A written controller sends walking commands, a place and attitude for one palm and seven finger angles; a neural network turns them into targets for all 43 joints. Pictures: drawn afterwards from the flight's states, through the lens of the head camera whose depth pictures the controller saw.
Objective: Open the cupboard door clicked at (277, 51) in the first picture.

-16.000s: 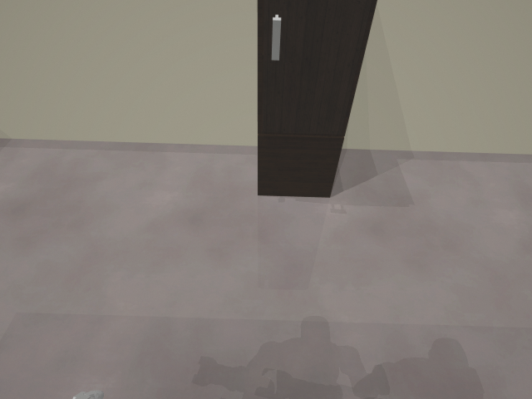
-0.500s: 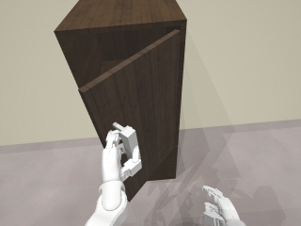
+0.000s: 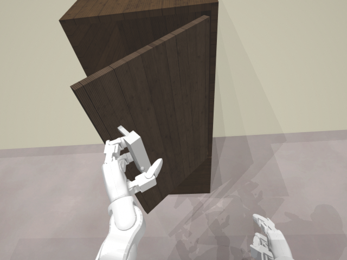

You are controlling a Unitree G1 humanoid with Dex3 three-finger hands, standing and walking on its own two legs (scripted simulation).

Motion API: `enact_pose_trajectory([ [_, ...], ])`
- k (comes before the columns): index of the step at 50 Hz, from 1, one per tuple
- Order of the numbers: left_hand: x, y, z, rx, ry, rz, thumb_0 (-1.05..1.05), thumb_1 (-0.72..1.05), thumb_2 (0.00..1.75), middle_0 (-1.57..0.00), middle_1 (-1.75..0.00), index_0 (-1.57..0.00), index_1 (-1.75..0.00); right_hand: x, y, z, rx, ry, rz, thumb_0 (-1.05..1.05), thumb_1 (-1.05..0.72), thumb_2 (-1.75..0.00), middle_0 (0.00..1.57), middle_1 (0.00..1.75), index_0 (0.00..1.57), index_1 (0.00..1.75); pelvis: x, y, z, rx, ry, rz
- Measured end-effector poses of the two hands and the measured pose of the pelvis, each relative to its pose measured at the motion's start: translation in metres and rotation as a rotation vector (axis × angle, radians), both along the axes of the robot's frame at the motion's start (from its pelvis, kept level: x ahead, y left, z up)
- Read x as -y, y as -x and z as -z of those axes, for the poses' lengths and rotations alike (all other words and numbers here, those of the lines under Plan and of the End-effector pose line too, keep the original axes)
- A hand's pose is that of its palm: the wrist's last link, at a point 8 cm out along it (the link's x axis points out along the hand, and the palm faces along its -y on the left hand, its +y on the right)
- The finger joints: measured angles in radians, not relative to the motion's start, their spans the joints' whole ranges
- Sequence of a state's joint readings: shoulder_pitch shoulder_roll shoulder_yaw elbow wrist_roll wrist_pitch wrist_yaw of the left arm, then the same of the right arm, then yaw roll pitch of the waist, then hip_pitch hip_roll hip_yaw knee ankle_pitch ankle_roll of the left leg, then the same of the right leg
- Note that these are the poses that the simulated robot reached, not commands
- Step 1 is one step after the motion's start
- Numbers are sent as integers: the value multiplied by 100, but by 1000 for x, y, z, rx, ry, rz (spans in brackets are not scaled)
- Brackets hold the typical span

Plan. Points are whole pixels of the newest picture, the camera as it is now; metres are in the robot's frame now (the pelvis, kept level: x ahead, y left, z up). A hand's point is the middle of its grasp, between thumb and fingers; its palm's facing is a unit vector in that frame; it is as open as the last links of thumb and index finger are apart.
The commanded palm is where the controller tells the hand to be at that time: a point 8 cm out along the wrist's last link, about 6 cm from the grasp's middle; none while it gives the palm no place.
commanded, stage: open thumb and fingers to let go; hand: left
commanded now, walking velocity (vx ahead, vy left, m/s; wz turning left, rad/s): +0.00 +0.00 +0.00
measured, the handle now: (133, 149) +0.35 +0.11 +0.08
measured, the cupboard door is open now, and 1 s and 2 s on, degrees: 44 46 46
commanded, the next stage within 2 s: slide the hand sideways off the handle in 0.46 s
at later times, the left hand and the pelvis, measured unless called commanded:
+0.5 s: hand (145, 170) +0.29 +0.07 +0.09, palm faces +0.31 -0.95 -0.04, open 15.4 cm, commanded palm +0.25 +0.11 +0.08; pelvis -0.02 +0.02 +0.00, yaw -1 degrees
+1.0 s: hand (138, 188) +0.25 +0.08 +0.09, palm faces -0.11 -0.99 +0.02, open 16.4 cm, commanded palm +0.22 +0.14 +0.08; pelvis -0.04 +0.09 +0.00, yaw -5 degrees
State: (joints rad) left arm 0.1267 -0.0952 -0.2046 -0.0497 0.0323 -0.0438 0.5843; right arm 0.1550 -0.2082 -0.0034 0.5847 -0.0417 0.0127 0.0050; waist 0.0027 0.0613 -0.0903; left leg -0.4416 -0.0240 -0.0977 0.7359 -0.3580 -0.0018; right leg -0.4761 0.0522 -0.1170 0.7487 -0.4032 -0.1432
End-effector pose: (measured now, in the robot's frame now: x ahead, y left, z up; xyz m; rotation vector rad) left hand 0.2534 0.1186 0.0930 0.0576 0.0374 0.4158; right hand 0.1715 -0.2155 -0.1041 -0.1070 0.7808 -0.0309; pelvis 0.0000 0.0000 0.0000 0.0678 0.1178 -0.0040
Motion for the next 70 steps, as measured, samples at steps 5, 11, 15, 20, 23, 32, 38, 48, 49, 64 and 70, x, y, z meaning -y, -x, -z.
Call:
enact_pose_trajectory([
  [5, 3, -3, 1, 3, 5, 8, 1, -13, 47, -29, -122, -29, -121, -5, 3, 1, -10, -3, -15, 2, -91, -90, 20, 30, 20, 30, 0, 4, 0, 4, 0, -7],
  [11, 6, -5, 0, 2, 15, 33, 0, -37, 36, -28, -114, -28, -113, -9, 8, -1, -13, 0, -10, 2, -91, -90, 20, 30, 20, 30, -3, 7, -2, 10, 3, -2],
  [15, 3, -5, 1, -3, 27, 33, 0, -44, 32, -26, -102, -26, -101, -10, 12, -5, -15, 12, 0, 2, -91, -90, 20, 30, 20, 30, -7, 9, -3, 15, 8, 5],
  [20, 1, -2, 1, 1, 22, 56, -1, -48, 31, -24, -81, -25, -81, -12, 16, -9, -6, 27, 14, 2, -91, -90, 20, 30, 20, 30, -14, 12, -3, 20, 19, 9],
  [23, 3, 0, 2, 5, 19, 88, -1, -49, 30, -24, -68, -24, -68, -15, 19, -10, 2, 34, 20, 2, -91, -90, 20, 30, 20, 30, -20, 15, -2, 24, 26, 9],
  [32, -4, -3, 3, 21, 32, 227, -1, -50, 30, -22, -41, -18, -41, -39, 29, -16, 3, 45, -1, 2, -91, -90, 20, 30, 20, 30, -39, 26, -1, 38, 34, 16],
  [38, -15, 11, 5, 56, 46, 534, -1, -50, 30, -15, -33, -12, -33, -56, 47, -19, 48, 35, 25, 2, -91, -90, 20, 30, 20, 30, -59, 35, 0, 58, 48, 29],
  [48, -13, 17, 5, 75, 77, 527, -1, -50, 30, -14, -30, -14, -30, -89, 73, -20, 47, 18, 52, 2, -91, -90, 20, 30, 20, 30, -90, 40, 3, 64, 60, 69],
  [49, -14, 18, 4, 76, 78, 526, -1, -50, 30, -14, -30, -14, -30, -92, 74, -20, 43, 18, 54, 2, -91, -90, 20, 30, 20, 30, -92, 40, 3, 65, 61, 72],
  [64, -50, 43, 6, 66, 76, 513, -1, -50, 30, -17, -31, -17, -31, -112, 50, -30, 77, 22, 33, 2, -91, -90, 20, 30, 20, 30, -110, 32, 6, 71, 81, 71],
  [70, -56, 47, 5, 53, 84, 514, -1, -50, 30, -18, -32, -19, -32, -114, 34, -34, 101, 20, 20, 2, -91, -90, 20, 30, 20, 30, -108, 27, 6, 62, 82, 69],
])
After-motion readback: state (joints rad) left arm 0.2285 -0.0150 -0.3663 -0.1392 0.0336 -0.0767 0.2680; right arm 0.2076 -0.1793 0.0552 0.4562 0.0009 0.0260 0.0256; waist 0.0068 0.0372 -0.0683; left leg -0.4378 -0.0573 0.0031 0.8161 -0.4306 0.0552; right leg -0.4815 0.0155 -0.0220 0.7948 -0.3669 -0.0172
